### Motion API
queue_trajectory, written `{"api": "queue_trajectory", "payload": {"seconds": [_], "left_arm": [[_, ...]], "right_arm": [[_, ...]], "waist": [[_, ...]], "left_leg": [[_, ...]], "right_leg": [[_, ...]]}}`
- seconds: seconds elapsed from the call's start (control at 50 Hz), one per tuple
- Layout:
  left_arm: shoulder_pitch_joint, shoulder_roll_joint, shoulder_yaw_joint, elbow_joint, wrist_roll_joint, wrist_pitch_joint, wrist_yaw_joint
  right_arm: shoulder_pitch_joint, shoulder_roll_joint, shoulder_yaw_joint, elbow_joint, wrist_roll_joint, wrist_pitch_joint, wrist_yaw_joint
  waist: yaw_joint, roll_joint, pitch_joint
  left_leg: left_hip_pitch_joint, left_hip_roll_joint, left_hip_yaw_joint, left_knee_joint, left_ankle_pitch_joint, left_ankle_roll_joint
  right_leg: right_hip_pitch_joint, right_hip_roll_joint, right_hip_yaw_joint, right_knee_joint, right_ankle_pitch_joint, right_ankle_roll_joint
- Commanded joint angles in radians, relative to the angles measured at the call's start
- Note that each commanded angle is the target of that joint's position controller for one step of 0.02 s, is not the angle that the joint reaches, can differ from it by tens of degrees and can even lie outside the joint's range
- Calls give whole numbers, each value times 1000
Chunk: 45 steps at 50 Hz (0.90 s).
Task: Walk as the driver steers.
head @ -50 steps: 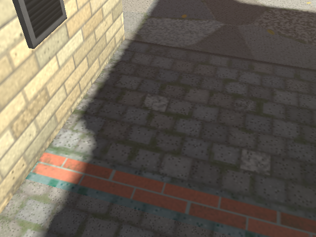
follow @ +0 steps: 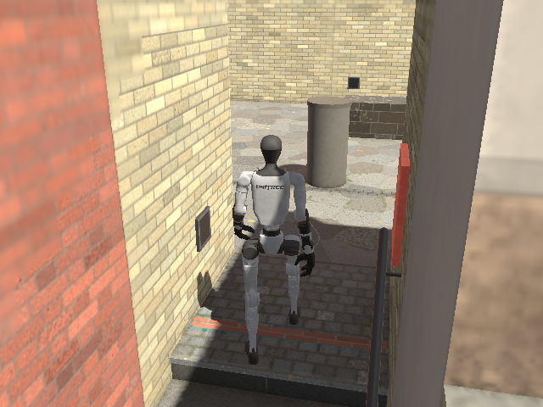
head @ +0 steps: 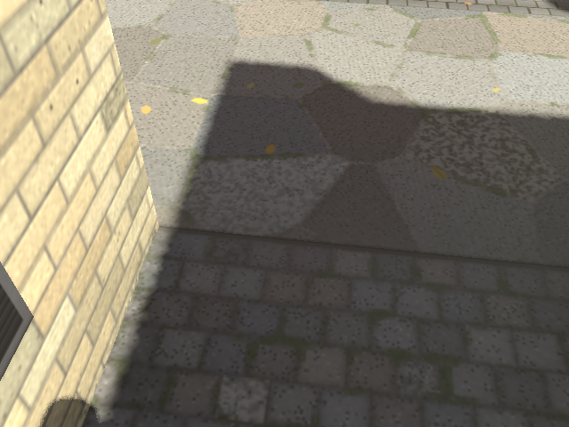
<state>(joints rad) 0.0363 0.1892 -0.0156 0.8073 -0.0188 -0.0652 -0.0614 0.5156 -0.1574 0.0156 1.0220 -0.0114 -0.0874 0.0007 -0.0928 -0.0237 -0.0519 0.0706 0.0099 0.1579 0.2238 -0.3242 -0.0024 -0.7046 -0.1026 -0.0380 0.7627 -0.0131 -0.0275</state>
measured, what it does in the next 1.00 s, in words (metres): walks ahead: right foot, then left foot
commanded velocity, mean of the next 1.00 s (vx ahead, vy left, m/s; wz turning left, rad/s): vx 0.35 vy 0.00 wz -0.13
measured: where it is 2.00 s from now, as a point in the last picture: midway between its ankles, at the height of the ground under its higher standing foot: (363, 298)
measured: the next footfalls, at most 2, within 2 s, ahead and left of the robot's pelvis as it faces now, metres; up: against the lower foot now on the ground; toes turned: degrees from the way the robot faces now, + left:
right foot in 0.10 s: +0.24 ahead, -0.14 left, +0.00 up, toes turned -3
left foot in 0.60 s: +0.49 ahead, +0.08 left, +0.00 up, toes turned +4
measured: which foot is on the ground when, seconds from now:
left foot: down 0.00-0.12, up 0.14-0.58, down 0.60-1.00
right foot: up 0.00-0.08, down 0.10-0.60, up 0.62-1.00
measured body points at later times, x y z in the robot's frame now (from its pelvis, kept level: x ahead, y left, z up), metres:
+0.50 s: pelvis +0.27 -0.05 +0.00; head +0.29 -0.05 +0.45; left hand +0.27 +0.21 -0.13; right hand +0.46 -0.28 -0.10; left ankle +0.42 +0.11 -0.70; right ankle +0.20 -0.14 -0.74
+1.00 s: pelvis +0.41 -0.04 +0.01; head +0.42 -0.03 +0.46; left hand +0.56 +0.21 -0.11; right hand +0.48 -0.34 -0.10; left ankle +0.45 +0.08 -0.74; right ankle +0.43 -0.19 -0.69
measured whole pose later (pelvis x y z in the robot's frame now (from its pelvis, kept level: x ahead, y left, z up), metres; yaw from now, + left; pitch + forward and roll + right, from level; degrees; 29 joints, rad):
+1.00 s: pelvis +0.41 -0.04 +0.01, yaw -9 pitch +2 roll +0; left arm 0.23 0.25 0.08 0.75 0.00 0.03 0.01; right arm 0.18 -0.29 -0.06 0.86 -0.01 -0.04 -0.03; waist 0.00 -0.02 -0.01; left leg -0.23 0.10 0.21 0.36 -0.15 0.01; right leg -0.52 -0.07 -0.02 0.85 -0.27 0.03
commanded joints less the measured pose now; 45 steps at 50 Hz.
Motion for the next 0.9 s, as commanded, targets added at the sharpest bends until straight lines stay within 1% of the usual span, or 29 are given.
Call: {"api": "queue_trajectory", "payload": {"seconds": [0.02, 0.04, 0.06, 0.08, 0.1, 0.12, 0.14, 0.16, 0.2, 0.22, 0.28, 0.36, 0.38, 0.42, 0.48, 0.54, 0.58, 0.6, 0.62, 0.64, 0.66, 0.68, 0.7, 0.72, 0.78, 0.8, 0.82, 0.84, 0.9], "left_arm": [[-174, 49, 18, -98, -3, -31, -13], [-130, 73, 29, -90, 6, -34, -13], [-26, 113, 48, -64, 15, -35, -10], [153, 174, 80, -11, 15, -37, -2], [353, 268, 113, 33, 17, -33, 14], [457, 387, 139, 49, 41, -26, 27], [421, 305, 117, 40, 41, -26, 33], [332, 226, 99, 23, 37, -26, 37], [194, 125, 68, 1, 32, -35, 31], [175, 95, 59, 9, 35, -44, 29], [215, 115, 61, 56, 28, -60, 33], [262, 164, 71, 70, 32, -44, 51], [233, 175, 73, 54, 37, -43, 56], [253, 209, 83, 52, 30, -40, 59], [311, 239, 96, 70, 10, -33, 50], [319, 246, 99, 76, 17, -13, 57], [270, 225, 91, 70, 13, -6, 65], [272, 188, 78, 65, 27, -8, 68], [303, 140, 56, 43, 43, -12, 68], [437, 84, 42, 75, 13, -22, 63], [415, 166, 60, 98, -15, -24, 61], [339, 186, 66, 69, -17, -14, 62], [290, 179, 67, 60, -1, -1, 69], [270, 178, 76, 50, 11, 17, 76], [314, 149, 83, 19, 24, 53, 90], [302, 146, 86, 0, 26, 60, 94], [295, 133, 84, -18, 30, 65, 93], [286, 139, 93, -38, 27, 69, 92], [235, 137, 104, -88, 21, 86, 87]], "right_arm": [[21, -184, -42, -43, 7, 5, 1], [15, -206, -48, -41, 6, 7, 3], [-4, -215, -52, -45, 8, 10, 2], [-24, -212, -52, -54, 5, 14, 3], [-37, -187, -41, -86, -4, 7, -2], [67, -31, -2, -109, 4, -19, 5], [68, -66, -12, -92, 38, -46, 5], [-32, -135, -35, -131, 62, -58, 10], [-143, -174, -55, -162, 43, -46, -1], [-135, -170, -63, -168, 41, -27, -2], [-120, -120, -65, -177, 34, 6, -4], [-272, -122, -64, -237, 16, 12, -2], [-312, -136, -62, -253, 11, 13, -2], [-397, -119, -50, -273, 16, 8, 2], [-480, -145, -47, -301, 35, 4, 9], [-485, -183, -55, -313, 11, -14, 19], [-332, -239, -83, -276, -1, -21, 11], [-211, -291, -104, -240, -7, -24, 0], [-116, -375, -117, -241, -49, -15, -7], [-80, -372, -116, -237, -73, -6, 4], [-111, -305, -103, -246, -46, 0, 11], [-212, -262, -91, -263, -25, 3, 11], [-287, -223, -79, -271, -18, 1, 10], [-345, -199, -71, -270, -14, -3, 7], [-380, -242, -76, -251, -43, -7, -10], [-379, -255, -80, -246, -41, -4, -17], [-372, -265, -84, -238, -23, 1, -27], [-345, -279, -91, -223, -19, 11, -39], [-379, -290, -103, -231, -21, 28, -45]], "waist": [[22, 125, 182], [48, 158, 160], [107, 178, 111], [191, 176, 18], [273, 108, -123], [214, -175, -289], [213, -183, -363], [189, -151, -219], [124, -25, -81], [89, -36, -52], [48, -47, 18], [67, -17, 81], [74, -30, 99], [115, -40, 111], [159, -31, 144], [151, -28, 114], [64, -42, 5], [23, -27, -86], [21, 148, -212], [51, 337, -329], [39, 205, -312], [61, 144, -180], [85, 62, -114], [112, 56, -60], [149, 147, -49], [147, 161, -46], [144, 181, -44], [134, 188, -41], [121, 199, -16]], "left_leg": [[-8, 268, -141, -47, 402, 169], [3, 264, -132, 19, 564, 156], [2, 249, -113, 138, 714, 138], [-57, 210, -80, 336, 805, 113], [-309, 180, -71, 625, 622, 76], [-664, -25, -89, 1019, 21, -1], [-737, -41, -280, 1255, -173, -1], [-807, 3, -303, 1327, -117, 15], [-738, 85, -258, 1236, 16, 26], [-687, 110, -259, 1186, 59, 35], [-683, 124, -231, 1113, 83, 40], [-777, 159, -208, 869, 184, -3], [-736, 162, -197, 749, 227, -6], [-660, 132, -157, 563, 284, -11], [-678, 113, -149, 425, 276, 0], [-634, 69, -135, 337, 247, 26], [-416, 4, -82, 248, 311, 63], [-227, 49, -122, 250, 507, 87], [66, 272, -367, 310, 884, 184], [212, 472, -701, 195, 969, 364], [142, 441, -659, 156, 818, 337], [51, 401, -500, 155, 742, 290], [-62, 355, -406, 130, 709, 256], [-178, 329, -336, 92, 703, 236], [-327, 296, -195, 34, 723, 233], [-336, 301, -169, 20, 689, 235], [-323, 310, -157, 1, 594, 238], [-310, 310, -140, -18, 491, 232], [-338, 298, -75, -32, 311, 210]], "right_leg": [[37, 52, -42, -167, -71, -25], [122, 80, -52, -201, -100, -44], [250, 117, -69, -236, -119, -65], [465, 148, -80, -254, -97, -97], [809, 11, 83, -178, -27, -154], [1132, -275, 603, -299, -119, -332], [1094, -313, 817, -464, -107, -353], [958, -272, 631, -454, -48, -288], [662, -195, 346, -472, 114, -218], [585, -152, 264, -502, 103, -197], [518, -110, 188, -569, 143, -208], [533, -105, 135, -610, 152, -214], [507, -68, 93, -614, 138, -201], [500, -56, 72, -627, 120, -199], [612, -109, 112, -620, 48, -218], [731, -119, 114, -498, 300, -184], [753, -55, 76, -316, 542, -132], [685, 15, 39, -149, 428, -82], [430, 133, 8, 180, -22, -21], [192, 271, 125, 469, -681, 30], [138, 209, 236, 577, -677, 37], [58, 153, 181, 560, -624, 40], [70, 104, 157, 495, -554, 47], [126, 71, 149, 427, -495, 56], [235, 76, 97, 360, -369, 80], [226, 73, 87, 330, -335, 85], [204, 58, 84, 294, -301, 85], [189, 42, 82, 284, -266, 84], [212, 30, 43, 197, -214, 78]]}}
Over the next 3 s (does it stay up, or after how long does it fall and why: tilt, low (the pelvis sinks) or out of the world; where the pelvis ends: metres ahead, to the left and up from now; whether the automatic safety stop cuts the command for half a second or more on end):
stays up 1.36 -0.43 0.01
